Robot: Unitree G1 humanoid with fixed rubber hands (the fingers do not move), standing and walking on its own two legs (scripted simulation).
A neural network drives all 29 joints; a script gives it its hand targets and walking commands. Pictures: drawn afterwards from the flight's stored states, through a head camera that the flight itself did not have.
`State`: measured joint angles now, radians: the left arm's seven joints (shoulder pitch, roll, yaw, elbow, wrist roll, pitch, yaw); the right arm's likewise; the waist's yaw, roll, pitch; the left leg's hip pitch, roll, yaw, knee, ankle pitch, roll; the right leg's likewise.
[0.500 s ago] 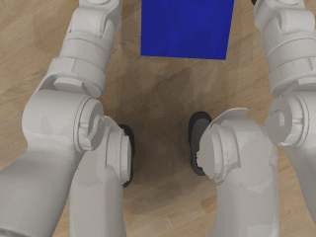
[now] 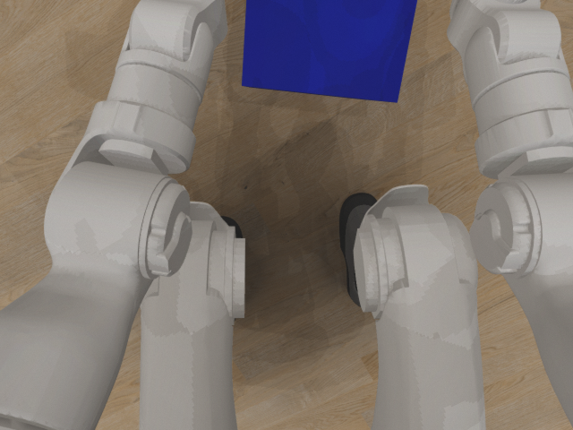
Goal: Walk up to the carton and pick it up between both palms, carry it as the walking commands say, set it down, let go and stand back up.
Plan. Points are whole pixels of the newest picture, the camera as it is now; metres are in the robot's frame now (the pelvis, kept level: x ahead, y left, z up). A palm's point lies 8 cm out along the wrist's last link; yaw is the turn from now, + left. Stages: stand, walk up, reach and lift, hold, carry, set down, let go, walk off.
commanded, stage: reach and lift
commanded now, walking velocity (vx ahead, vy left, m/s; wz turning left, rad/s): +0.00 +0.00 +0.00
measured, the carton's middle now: out of the picture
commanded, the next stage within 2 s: none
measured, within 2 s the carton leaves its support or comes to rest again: neither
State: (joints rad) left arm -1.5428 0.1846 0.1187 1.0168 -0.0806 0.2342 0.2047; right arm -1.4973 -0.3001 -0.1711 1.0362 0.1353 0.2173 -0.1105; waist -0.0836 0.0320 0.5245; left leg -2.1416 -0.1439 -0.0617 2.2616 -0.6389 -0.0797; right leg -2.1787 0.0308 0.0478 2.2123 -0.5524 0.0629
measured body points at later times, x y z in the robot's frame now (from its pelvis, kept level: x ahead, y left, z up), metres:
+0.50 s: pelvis +0.00 +0.01 +0.02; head +0.37 -0.03 +0.25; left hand +0.58 +0.05 -0.14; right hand +0.55 -0.20 -0.14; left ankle +0.11 +0.12 -0.33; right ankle +0.13 -0.13 -0.33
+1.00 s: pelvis -0.03 +0.00 +0.05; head +0.32 -0.05 +0.31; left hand +0.56 +0.05 -0.05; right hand +0.53 -0.19 -0.07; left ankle +0.11 +0.13 -0.33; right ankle +0.13 -0.14 -0.33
